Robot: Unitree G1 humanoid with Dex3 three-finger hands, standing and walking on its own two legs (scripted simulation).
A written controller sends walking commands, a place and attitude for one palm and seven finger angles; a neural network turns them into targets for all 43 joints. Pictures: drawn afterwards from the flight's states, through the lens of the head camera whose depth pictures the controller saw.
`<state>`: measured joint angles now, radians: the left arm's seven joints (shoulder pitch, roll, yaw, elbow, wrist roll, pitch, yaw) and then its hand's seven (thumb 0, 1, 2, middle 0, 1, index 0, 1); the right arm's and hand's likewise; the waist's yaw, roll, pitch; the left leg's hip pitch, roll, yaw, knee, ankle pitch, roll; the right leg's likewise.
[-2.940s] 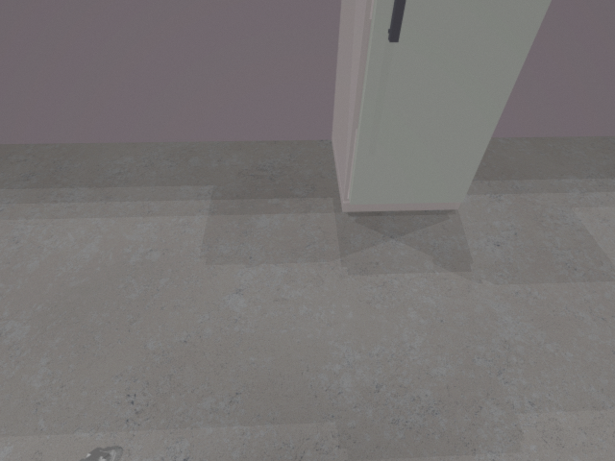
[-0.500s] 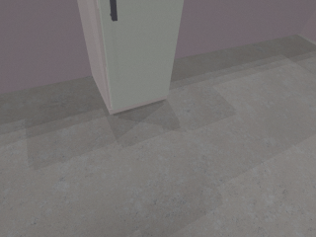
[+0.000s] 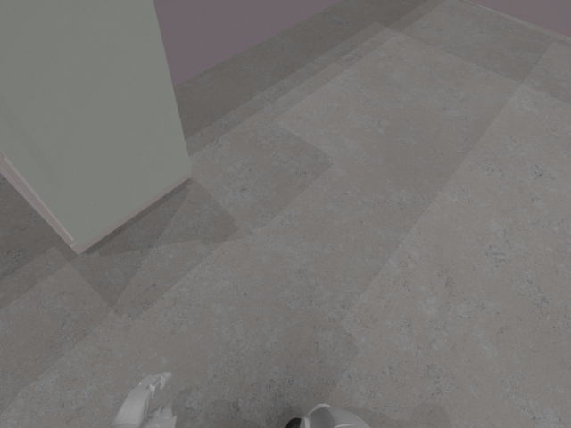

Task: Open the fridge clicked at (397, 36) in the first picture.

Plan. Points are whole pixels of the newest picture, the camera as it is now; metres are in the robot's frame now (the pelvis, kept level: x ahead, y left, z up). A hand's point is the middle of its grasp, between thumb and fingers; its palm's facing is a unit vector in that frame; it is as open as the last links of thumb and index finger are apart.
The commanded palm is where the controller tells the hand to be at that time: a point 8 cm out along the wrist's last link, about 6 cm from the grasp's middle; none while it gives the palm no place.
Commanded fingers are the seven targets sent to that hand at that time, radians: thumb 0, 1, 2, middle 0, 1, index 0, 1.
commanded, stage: walk to a spot facing it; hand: left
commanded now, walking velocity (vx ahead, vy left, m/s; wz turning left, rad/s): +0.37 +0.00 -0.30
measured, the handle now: out of the picture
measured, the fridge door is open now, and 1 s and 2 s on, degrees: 0 0 0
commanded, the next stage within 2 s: turn to face it in 0.80 s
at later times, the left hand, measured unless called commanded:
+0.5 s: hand (124, 352) +0.25 +0.26 -0.15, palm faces -0.12 -0.98 -0.16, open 7.4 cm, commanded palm none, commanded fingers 0.00 0.90 0.90 -0.20 -0.30 -0.20 -0.30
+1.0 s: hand (238, 203) +0.57 +0.10 -0.15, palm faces -0.45 -0.86 -0.25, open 7.4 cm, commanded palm none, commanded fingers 0.00 0.90 0.90 -0.20 -0.30 -0.20 -0.30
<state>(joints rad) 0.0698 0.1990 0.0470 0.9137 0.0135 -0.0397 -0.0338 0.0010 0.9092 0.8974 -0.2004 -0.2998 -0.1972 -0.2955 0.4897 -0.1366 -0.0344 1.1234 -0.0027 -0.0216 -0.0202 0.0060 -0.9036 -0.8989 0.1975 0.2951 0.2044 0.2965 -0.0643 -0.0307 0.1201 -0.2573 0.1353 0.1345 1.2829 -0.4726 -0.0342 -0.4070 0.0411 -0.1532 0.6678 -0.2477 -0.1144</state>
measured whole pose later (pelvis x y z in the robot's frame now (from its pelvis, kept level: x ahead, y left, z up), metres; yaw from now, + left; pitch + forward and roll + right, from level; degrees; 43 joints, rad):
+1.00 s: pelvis +0.37 -0.02 +0.01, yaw -27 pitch +0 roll +0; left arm 0.09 0.20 0.06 0.94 0.01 -0.01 0.01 0.00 0.91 0.90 -0.20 -0.30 -0.20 -0.30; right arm 0.27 -0.18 -0.05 1.01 -0.01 0.01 -0.03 0.01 -0.91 -0.90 0.20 0.29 0.20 0.30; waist -0.05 0.03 0.12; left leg -0.47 0.15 0.06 1.28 -0.45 -0.07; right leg -0.40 0.02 -0.12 0.63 -0.23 -0.08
